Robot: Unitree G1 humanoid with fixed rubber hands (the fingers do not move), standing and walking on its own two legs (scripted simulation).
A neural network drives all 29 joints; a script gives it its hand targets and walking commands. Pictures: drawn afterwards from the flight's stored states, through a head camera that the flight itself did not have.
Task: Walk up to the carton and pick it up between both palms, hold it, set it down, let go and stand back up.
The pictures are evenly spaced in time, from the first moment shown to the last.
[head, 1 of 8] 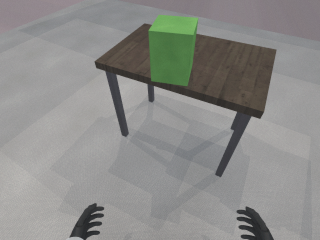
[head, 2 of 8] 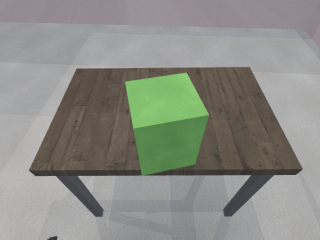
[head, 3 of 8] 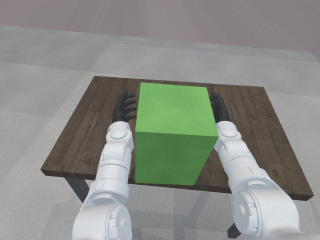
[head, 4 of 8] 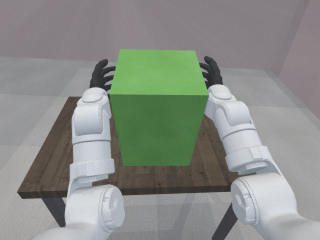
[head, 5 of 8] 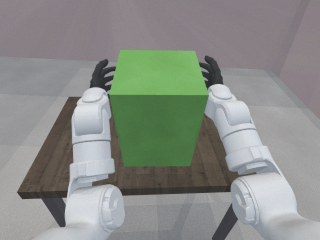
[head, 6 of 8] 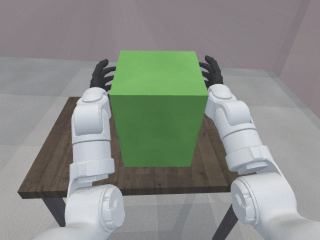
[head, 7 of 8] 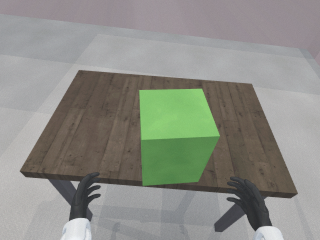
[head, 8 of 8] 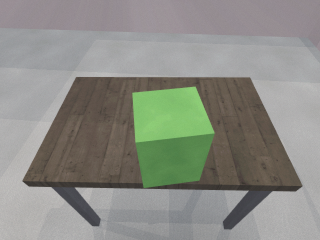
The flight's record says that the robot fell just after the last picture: no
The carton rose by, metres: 0.18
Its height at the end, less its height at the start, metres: +0.00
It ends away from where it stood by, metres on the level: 0.03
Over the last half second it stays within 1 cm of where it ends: yes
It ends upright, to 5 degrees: yes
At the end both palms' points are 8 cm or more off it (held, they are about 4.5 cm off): yes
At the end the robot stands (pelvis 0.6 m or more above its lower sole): yes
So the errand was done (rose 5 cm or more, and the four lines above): yes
